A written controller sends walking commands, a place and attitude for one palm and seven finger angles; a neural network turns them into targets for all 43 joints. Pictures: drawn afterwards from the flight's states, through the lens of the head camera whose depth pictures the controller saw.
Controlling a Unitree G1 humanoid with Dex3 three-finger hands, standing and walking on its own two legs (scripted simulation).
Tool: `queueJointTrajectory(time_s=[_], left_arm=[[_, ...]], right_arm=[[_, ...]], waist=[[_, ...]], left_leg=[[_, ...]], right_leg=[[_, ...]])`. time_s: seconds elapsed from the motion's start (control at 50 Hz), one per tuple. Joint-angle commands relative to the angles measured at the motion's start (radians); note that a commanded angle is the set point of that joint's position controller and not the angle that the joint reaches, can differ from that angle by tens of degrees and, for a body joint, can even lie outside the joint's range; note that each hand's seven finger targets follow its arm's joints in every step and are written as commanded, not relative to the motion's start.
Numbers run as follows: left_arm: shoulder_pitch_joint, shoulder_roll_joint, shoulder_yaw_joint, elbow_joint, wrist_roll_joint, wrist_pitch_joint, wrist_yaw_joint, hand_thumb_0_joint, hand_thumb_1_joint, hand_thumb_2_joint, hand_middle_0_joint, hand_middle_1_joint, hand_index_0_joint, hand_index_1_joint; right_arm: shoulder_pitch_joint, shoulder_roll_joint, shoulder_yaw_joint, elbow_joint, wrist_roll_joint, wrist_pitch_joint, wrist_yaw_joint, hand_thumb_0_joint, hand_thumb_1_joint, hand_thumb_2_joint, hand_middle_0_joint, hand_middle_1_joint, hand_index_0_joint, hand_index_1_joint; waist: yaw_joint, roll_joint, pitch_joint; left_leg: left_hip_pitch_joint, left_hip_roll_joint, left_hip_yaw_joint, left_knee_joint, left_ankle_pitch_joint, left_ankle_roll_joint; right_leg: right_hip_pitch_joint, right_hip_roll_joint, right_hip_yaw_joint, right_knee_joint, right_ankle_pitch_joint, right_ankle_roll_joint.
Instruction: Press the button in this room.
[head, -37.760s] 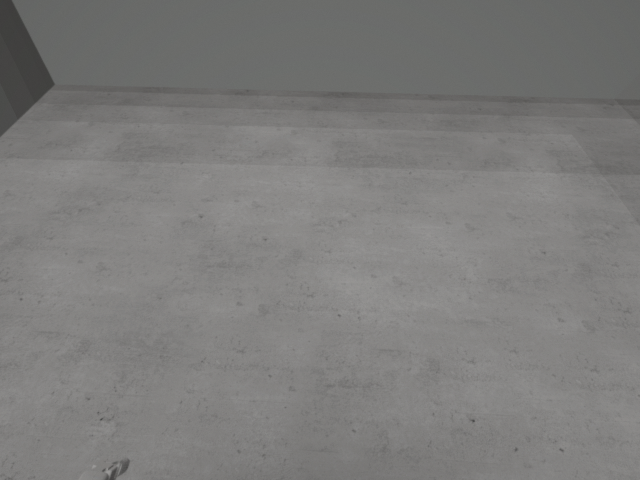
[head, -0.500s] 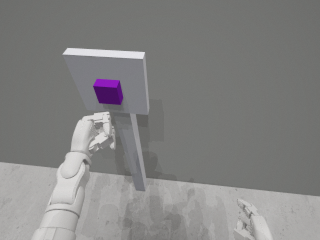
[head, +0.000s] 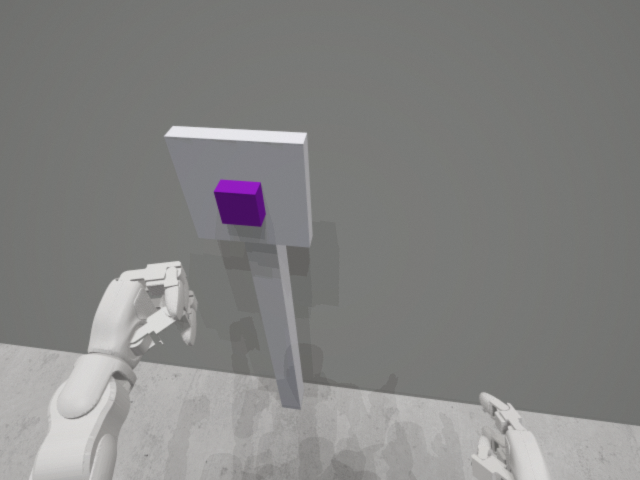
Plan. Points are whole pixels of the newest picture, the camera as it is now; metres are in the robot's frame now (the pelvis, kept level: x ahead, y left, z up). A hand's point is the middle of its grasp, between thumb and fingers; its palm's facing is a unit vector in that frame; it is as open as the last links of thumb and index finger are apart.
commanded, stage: draw the hand back to the body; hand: left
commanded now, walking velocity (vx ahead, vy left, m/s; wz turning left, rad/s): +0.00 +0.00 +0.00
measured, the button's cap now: (241, 202) +0.48 +0.16 +0.11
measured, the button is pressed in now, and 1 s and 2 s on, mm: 0 0 0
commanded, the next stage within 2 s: step back with the hand held close in 0.96 s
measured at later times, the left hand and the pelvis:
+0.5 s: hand (98, 334) +0.21 +0.23 +0.16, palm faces +0.35 -0.88 -0.33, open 3.1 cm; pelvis +0.01 +0.01 +0.02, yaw -1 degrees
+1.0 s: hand (62, 341) +0.19 +0.25 +0.18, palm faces +0.43 -0.83 -0.36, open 3.1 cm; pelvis +0.01 +0.01 +0.02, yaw -1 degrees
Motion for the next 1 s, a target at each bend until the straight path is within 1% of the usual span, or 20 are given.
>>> queueJointTrajectory(time_s=[0.0,0.02,0.04,0.1,0.12,0.16,0.28,0.32,0.34,0.4,0.42,0.56,0.62,0.66,0.68,0.74,0.8,0.84,0.92,0.98], left_arm=[[-0.146,0.166,0.048,-0.317,0.125,-0.072,0.205,0.000,0.900,0.900,-1.300,-1.500,-1.300,-1.500],[-0.112,0.155,0.025,-0.333,0.145,-0.071,0.244,0.000,0.900,0.900,-1.300,-1.500,-1.300,-1.500],[-0.068,0.136,0.014,-0.324,0.160,-0.071,0.270,0.000,0.900,0.900,-1.300,-1.500,-1.300,-1.500],[-0.085,0.155,0.019,-0.387,0.196,-0.084,0.323,0.000,0.900,0.900,-1.300,-1.500,-1.300,-1.500],[-0.051,0.169,0.033,-0.379,0.201,-0.086,0.333,0.000,0.900,0.900,-1.300,-1.500,-1.300,-1.500],[-0.024,0.167,0.044,-0.390,0.208,-0.092,0.347,0.000,0.900,0.900,-1.300,-1.500,-1.300,-1.500],[0.067,0.172,0.072,-0.482,0.222,-0.104,0.365,0.000,0.900,0.900,-1.300,-1.500,-1.300,-1.500],[0.126,0.189,0.095,-0.488,0.225,-0.102,0.366,0.000,0.900,0.900,-1.300,-1.500,-1.300,-1.500],[0.138,0.168,0.083,-0.499,0.221,-0.101,0.364,0.000,0.900,0.900,-1.300,-1.500,-1.300,-1.500],[0.185,0.186,0.122,-0.536,0.222,-0.105,0.369,0.000,0.900,0.900,-1.300,-1.500,-1.300,-1.500],[0.211,0.200,0.136,-0.532,0.222,-0.104,0.368,0.000,0.900,0.900,-1.300,-1.500,-1.300,-1.500],[0.269,0.217,0.184,-0.621,0.222,-0.111,0.375,0.000,0.900,0.900,-1.300,-1.500,-1.300,-1.500],[0.326,0.240,0.224,-0.631,0.220,-0.113,0.379,0.000,0.900,0.900,-1.300,-1.500,-1.300,-1.500],[0.329,0.242,0.236,-0.655,0.218,-0.118,0.380,0.000,0.900,0.900,-1.300,-1.500,-1.300,-1.500],[0.336,0.218,0.218,-0.635,0.219,-0.117,0.378,0.000,0.900,0.900,-1.300,-1.500,-1.300,-1.500],[0.317,0.193,0.189,-0.604,0.220,-0.109,0.376,0.000,0.900,0.900,-1.300,-1.500,-1.300,-1.500],[0.306,0.217,0.209,-0.620,0.223,-0.111,0.382,0.000,0.900,0.900,-1.300,-1.500,-1.300,-1.500],[0.305,0.216,0.206,-0.634,0.224,-0.112,0.382,0.000,0.900,0.900,-1.300,-1.500,-1.300,-1.500],[0.314,0.240,0.230,-0.635,0.223,-0.109,0.385,0.000,0.900,0.900,-1.300,-1.500,-1.300,-1.500],[0.321,0.223,0.223,-0.630,0.220,-0.109,0.384,0.000,0.900,0.900,-1.300,-1.500,-1.300,-1.500]], right_arm=[[-0.157,-0.077,-0.033,-0.139,-0.028,-0.072,-0.025,0.000,-0.900,-0.900,0.200,0.300,0.200,0.300],[-0.161,-0.080,-0.034,-0.129,-0.032,-0.067,-0.024,0.000,-0.900,-0.900,0.200,0.300,0.200,0.300],[-0.157,-0.073,-0.030,-0.126,-0.033,-0.060,-0.024,0.000,-0.900,-0.900,0.200,0.300,0.200,0.300],[-0.165,-0.072,-0.028,-0.114,-0.042,-0.048,-0.022,0.000,-0.900,-0.900,0.200,0.300,0.200,0.300],[-0.170,-0.076,-0.031,-0.106,-0.047,-0.048,-0.023,0.000,-0.900,-0.900,0.200,0.300,0.200,0.300],[-0.174,-0.070,-0.030,-0.104,-0.049,-0.040,-0.024,0.000,-0.900,-0.900,0.200,0.300,0.200,0.300],[-0.185,-0.066,-0.037,-0.099,-0.056,-0.035,-0.015,0.000,-0.900,-0.900,0.200,0.300,0.200,0.300],[-0.185,-0.072,-0.042,-0.094,-0.060,-0.035,-0.011,0.000,-0.900,-0.900,0.200,0.300,0.200,0.300],[-0.186,-0.067,-0.040,-0.098,-0.058,-0.033,-0.008,0.000,-0.900,-0.900,0.200,0.300,0.200,0.300],[-0.178,-0.067,-0.047,-0.096,-0.059,-0.030,-0.004,0.000,-0.900,-0.900,0.200,0.300,0.200,0.300],[-0.181,-0.071,-0.049,-0.096,-0.061,-0.032,-0.004,0.000,-0.900,-0.900,0.200,0.300,0.200,0.300],[-0.172,-0.066,-0.054,-0.102,-0.056,-0.038,-0.002,0.000,-0.900,-0.900,0.200,0.300,0.200,0.300],[-0.172,-0.068,-0.059,-0.103,-0.056,-0.046,-0.005,0.000,-0.900,-0.900,0.200,0.300,0.200,0.300],[-0.170,-0.065,-0.059,-0.105,-0.055,-0.048,-0.006,0.000,-0.900,-0.900,0.200,0.300,0.200,0.300],[-0.167,-0.064,-0.058,-0.099,-0.055,-0.049,-0.006,0.000,-0.900,-0.900,0.200,0.300,0.200,0.300],[-0.163,-0.067,-0.060,-0.093,-0.055,-0.046,-0.006,0.000,-0.900,-0.900,0.200,0.300,0.200,0.300],[-0.160,-0.068,-0.062,-0.094,-0.059,-0.047,-0.010,0.000,-0.900,-0.900,0.200,0.300,0.200,0.300],[-0.164,-0.067,-0.061,-0.094,-0.059,-0.050,-0.011,0.000,-0.900,-0.900,0.200,0.300,0.200,0.300],[-0.170,-0.065,-0.058,-0.094,-0.061,-0.052,-0.011,0.000,-0.900,-0.900,0.200,0.300,0.200,0.300],[-0.170,-0.058,-0.057,-0.093,-0.061,-0.052,-0.011,0.000,-0.900,-0.900,0.200,0.300,0.200,0.300]], waist=[[0.005,-0.029,-0.011],[0.011,-0.076,-0.003],[0.009,-0.063,0.000],[0.008,0.023,-0.019],[0.012,-0.029,0.003],[0.015,-0.030,-0.007],[0.025,0.002,-0.017],[0.031,-0.033,-0.006],[0.027,-0.011,0.014],[0.033,-0.013,0.000],[0.037,-0.041,0.014],[0.041,0.025,0.017],[0.051,-0.005,0.015],[0.050,-0.003,0.028],[0.046,0.014,0.038],[0.036,-0.013,0.074],[0.044,-0.021,0.031],[0.044,0.008,0.022],[0.053,-0.010,0.026],[0.052,0.013,0.032]], left_leg=[[0.108,-0.025,-0.020,-0.170,0.091,0.025],[0.119,-0.020,-0.021,-0.186,0.087,0.028],[0.135,-0.016,-0.019,-0.203,0.092,0.028],[0.190,-0.016,-0.021,-0.251,0.092,0.022],[0.188,-0.013,-0.018,-0.258,0.092,0.024],[0.207,-0.012,-0.019,-0.275,0.122,0.026],[0.249,-0.010,-0.019,-0.294,0.189,0.021],[0.247,-0.009,-0.017,-0.292,0.215,0.021],[0.238,-0.008,-0.019,-0.297,0.213,0.020],[0.245,-0.007,-0.018,-0.290,0.253,0.018],[0.242,-0.007,-0.017,-0.289,0.248,0.019],[0.245,-0.004,-0.019,-0.279,0.284,0.012],[0.247,0.000,-0.017,-0.274,0.287,0.011],[0.236,0.000,-0.021,-0.275,0.281,0.009],[0.238,-0.001,-0.019,-0.273,0.287,0.011],[0.234,0.002,-0.017,-0.280,0.262,0.013],[0.247,-0.003,-0.016,-0.271,0.274,0.017],[0.253,-0.001,-0.016,-0.271,0.281,0.015],[0.248,-0.004,-0.018,-0.270,0.286,0.014],[0.243,-0.005,-0.013,-0.270,0.285,0.013]], right_leg=[[0.009,-0.002,0.063,-0.212,0.100,-0.002],[0.023,0.004,0.065,-0.239,0.082,0.001],[0.044,0.002,0.059,-0.235,0.082,0.001],[0.084,0.003,0.058,-0.257,0.088,-0.006],[0.089,0.008,0.059,-0.277,0.082,-0.003],[0.122,0.006,0.055,-0.280,0.107,-0.004],[0.170,0.010,0.051,-0.290,0.171,-0.008],[0.176,0.015,0.050,-0.299,0.192,-0.006],[0.176,0.011,0.050,-0.295,0.192,-0.006],[0.190,0.013,0.046,-0.286,0.230,-0.007],[0.183,0.016,0.048,-0.297,0.227,-0.005],[0.185,0.015,0.047,-0.281,0.256,-0.008],[0.182,0.020,0.047,-0.288,0.257,-0.006],[0.183,0.019,0.045,-0.280,0.253,-0.007],[0.173,0.017,0.047,-0.281,0.258,-0.007],[0.151,0.017,0.045,-0.293,0.231,-0.003],[0.170,0.015,0.047,-0.286,0.248,-0.004],[0.176,0.014,0.050,-0.286,0.253,-0.005],[0.183,0.018,0.052,-0.296,0.263,-0.006],[0.184,0.014,0.052,-0.292,0.267,-0.005]])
